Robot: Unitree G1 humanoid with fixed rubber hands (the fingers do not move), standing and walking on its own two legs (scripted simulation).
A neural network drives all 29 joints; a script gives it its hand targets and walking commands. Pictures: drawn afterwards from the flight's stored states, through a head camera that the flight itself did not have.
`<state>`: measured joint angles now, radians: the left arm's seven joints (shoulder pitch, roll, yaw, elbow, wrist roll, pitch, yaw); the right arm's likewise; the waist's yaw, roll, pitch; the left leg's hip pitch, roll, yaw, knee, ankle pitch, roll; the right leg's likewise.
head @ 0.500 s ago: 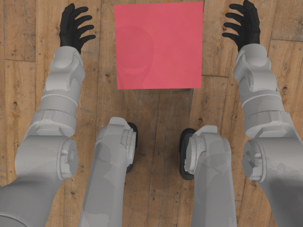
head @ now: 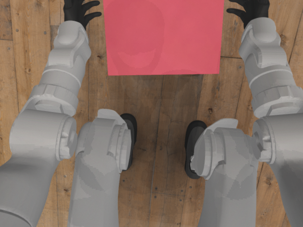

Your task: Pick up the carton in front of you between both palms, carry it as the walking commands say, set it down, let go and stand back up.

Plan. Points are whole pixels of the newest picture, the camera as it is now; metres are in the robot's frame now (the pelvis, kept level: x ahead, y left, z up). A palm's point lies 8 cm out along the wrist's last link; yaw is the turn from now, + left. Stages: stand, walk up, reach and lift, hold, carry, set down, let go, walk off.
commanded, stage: reach and lift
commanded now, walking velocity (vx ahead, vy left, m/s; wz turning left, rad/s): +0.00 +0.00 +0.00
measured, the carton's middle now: (162, 31) +0.50 +0.02 -0.24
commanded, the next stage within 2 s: none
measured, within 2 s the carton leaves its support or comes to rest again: leaves its support in 0.60 s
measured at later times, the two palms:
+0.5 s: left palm (89, 18) +0.50 +0.17 -0.17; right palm (238, 14) +0.53 -0.13 -0.17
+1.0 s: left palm (46, 7) +0.48 +0.16 -0.01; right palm (296, 4) +0.49 -0.14 -0.01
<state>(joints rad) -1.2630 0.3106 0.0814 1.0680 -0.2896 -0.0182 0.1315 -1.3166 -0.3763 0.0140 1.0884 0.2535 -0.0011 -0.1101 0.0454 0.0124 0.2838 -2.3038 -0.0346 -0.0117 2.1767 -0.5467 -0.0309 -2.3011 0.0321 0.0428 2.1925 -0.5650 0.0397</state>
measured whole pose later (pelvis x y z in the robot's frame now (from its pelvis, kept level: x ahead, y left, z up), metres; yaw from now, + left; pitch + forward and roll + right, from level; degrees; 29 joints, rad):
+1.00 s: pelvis +0.00 +0.00 +0.06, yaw -1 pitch +40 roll +1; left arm -1.02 0.04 0.44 0.79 0.09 0.28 0.09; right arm -1.08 -0.07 -0.36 0.86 -0.11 0.27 -0.10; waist 0.04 -0.01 -0.10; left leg -2.14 -0.10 -0.07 1.97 -0.53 -0.07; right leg -2.14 0.11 0.07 1.98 -0.54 0.06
